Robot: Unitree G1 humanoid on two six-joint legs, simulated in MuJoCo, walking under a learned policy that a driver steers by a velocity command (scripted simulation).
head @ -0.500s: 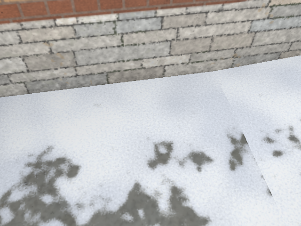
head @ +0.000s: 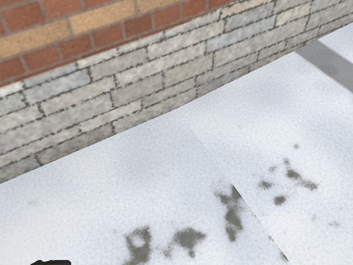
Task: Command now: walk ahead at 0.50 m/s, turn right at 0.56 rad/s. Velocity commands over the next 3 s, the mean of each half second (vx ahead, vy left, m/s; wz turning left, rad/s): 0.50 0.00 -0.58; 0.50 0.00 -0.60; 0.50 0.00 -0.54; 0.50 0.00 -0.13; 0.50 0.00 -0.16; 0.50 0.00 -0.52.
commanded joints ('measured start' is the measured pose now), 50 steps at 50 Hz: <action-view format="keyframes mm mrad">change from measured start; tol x32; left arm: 1 270 170 53 -16 7 -26 8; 43 -169 72 -16 -173 5 -13 -48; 50 273 275 63 -82 39 -23 8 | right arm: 1 -105 -132 -11 -171 38 -91 24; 50 28 -179 4 -185 1 -92 -6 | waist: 1 139 -93 -275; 20 -11 -121 -124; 23 -13 383 -361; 42 -57 97 10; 50 164 -141 -427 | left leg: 1 -690 -19 -232 454 -3 38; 20 -136 -32 -195 -495 398 3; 23 446 389 -984 -677 -34 266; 36 45 211 -137 -832 412 170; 43 139 235 3 -762 574 105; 47 -28 193 90 -146 1085 41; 49 -700 -70 -116 476 -132 -37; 50 -797 -19 -240 535 -10 -20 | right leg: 1 753 -338 683 -335 -84 -272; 7 312 -195 378 -411 276 -210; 19 319 -166 472 -226 30 -69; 24 -304 -22 241 709 -391 108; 34 -295 -157 150 392 4 117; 44 -106 -60 3 -7 38 46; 47 431 59 -17 -98 -12 -56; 49 937 -373 905 -282 -110 -338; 50 896 -362 882 -352 -150 -292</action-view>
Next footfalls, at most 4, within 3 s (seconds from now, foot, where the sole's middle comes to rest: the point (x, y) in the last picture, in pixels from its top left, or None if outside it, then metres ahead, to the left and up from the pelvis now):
0.42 left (153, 262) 0.44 0.12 -0.75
0.94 right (252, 222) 0.58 -0.26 -0.75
1.36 left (243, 151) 0.89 -0.27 -0.74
1.84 right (331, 166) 0.79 -0.61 -0.72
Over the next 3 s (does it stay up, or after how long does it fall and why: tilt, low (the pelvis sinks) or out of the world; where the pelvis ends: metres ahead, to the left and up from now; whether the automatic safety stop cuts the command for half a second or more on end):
stays up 0.97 -0.96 0.10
